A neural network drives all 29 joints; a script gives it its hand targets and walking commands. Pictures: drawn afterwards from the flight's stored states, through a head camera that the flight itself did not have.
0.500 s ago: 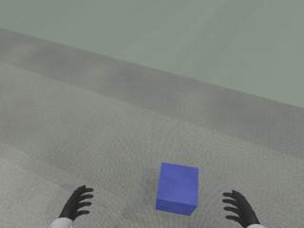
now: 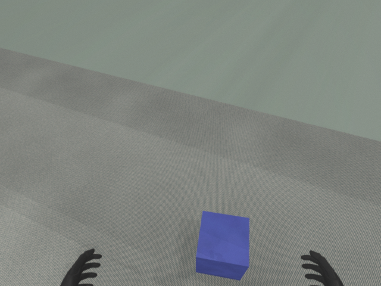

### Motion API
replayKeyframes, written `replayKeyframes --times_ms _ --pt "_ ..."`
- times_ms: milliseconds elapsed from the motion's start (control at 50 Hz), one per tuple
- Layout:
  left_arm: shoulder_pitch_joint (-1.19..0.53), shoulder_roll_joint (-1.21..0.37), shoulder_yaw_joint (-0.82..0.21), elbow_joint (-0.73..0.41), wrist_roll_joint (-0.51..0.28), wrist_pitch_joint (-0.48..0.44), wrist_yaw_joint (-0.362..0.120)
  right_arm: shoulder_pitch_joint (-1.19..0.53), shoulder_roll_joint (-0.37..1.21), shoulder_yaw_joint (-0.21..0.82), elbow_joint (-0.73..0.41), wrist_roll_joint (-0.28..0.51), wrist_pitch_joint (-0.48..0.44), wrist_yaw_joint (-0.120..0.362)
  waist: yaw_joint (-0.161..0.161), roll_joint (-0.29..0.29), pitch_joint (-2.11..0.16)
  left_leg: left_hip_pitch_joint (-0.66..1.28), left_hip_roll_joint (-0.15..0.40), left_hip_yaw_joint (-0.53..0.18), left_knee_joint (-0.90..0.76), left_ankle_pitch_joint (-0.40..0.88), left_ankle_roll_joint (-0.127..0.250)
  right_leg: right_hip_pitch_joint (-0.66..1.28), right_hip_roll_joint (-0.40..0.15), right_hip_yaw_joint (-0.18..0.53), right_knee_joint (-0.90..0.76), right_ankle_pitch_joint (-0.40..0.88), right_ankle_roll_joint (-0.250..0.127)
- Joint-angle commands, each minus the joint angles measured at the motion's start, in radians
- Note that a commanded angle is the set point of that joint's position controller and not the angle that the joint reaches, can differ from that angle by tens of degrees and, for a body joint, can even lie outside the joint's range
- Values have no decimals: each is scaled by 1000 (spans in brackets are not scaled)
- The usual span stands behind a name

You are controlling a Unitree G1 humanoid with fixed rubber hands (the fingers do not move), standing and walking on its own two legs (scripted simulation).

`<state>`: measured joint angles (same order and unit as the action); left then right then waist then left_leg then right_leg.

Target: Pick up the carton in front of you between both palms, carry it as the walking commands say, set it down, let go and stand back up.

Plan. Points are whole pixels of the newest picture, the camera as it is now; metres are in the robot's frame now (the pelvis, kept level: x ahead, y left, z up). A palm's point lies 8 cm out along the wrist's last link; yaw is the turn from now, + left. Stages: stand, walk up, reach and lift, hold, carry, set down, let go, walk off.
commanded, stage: stand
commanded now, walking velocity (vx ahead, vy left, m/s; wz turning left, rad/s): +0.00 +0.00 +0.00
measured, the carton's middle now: (221, 246) +0.41 -0.11 -0.64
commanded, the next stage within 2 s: none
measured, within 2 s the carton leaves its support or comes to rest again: neither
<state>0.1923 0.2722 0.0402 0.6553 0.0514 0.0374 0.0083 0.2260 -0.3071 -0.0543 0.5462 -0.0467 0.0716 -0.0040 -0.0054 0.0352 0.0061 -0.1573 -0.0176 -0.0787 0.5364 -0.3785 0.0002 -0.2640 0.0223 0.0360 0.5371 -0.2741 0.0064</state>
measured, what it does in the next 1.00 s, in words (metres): stands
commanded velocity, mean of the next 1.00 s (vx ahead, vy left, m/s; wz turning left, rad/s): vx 0.00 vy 0.00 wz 0.00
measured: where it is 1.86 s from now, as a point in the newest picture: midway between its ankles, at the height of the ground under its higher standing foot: outside the picture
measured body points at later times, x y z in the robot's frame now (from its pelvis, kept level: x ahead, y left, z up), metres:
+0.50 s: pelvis +0.01 -0.01 +0.00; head +0.02 -0.02 +0.45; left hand +0.13 +0.29 -0.10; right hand +0.15 -0.30 -0.10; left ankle -0.06 +0.12 -0.73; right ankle +0.01 -0.12 -0.73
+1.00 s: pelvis -0.01 -0.01 +0.01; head -0.01 -0.02 +0.46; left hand +0.10 +0.29 -0.10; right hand +0.11 -0.31 -0.10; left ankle -0.06 +0.12 -0.73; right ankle +0.01 -0.13 -0.73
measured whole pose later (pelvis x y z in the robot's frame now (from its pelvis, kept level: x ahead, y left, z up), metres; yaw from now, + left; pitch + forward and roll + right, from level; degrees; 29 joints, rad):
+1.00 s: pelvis -0.01 -0.01 +0.01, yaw +1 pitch -2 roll +0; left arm 0.12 0.35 0.04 0.96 0.02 0.00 0.01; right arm 0.20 -0.38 -0.01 0.86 -0.03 -0.01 -0.03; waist 0.01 0.03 0.02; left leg -0.08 0.00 -0.09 0.41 -0.30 -0.02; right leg -0.19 0.02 0.01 0.44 -0.22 -0.01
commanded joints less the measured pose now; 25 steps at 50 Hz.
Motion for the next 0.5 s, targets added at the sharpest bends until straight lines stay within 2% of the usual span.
replayKeyframes --times_ms 0,100,180,480 --pt "-61 151 47 -32 0 -35 2 -47 -131 -39 -40 -3 -52 0 9 -33 -18 -89 51 -40 -93 92 -3 23 -66 46 -89 40 -16" --pt "-54 180 48 19 -6 -43 6 -26 -158 -36 10 2 -64 -9 8 -42 -64 -42 58 -39 -62 273 -8 72 -83 51 -56 248 -25" --pt "-52 199 48 54 -10 -44 12 -15 -173 -30 45 8 -67 -16 9 -43 -78 -19 65 -40 -57 361 -9 102 -91 52 -48 330 -32" --pt "-78 215 41 146 -17 -45 13 -28 -196 -10 139 12 -78 -27 13 -29 -59 -4 81 -49 -104 389 -6 140 -101 57 -76 343 -40"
